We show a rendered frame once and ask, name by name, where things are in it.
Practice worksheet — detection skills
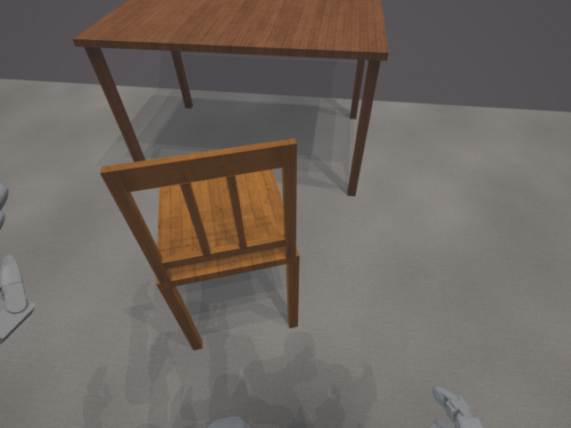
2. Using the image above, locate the table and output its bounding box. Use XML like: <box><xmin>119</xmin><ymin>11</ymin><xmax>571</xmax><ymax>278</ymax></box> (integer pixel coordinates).
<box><xmin>72</xmin><ymin>0</ymin><xmax>388</xmax><ymax>196</ymax></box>

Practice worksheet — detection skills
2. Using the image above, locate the right robot hand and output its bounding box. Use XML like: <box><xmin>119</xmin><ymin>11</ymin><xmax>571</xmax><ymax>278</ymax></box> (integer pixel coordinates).
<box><xmin>431</xmin><ymin>386</ymin><xmax>484</xmax><ymax>428</ymax></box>

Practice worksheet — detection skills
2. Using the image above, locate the chair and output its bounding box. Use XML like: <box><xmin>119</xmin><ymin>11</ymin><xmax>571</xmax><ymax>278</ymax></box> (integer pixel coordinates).
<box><xmin>100</xmin><ymin>138</ymin><xmax>300</xmax><ymax>350</ymax></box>

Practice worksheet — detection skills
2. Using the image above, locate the left robot hand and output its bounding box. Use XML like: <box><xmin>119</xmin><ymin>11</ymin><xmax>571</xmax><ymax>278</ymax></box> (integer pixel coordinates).
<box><xmin>0</xmin><ymin>184</ymin><xmax>36</xmax><ymax>344</ymax></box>

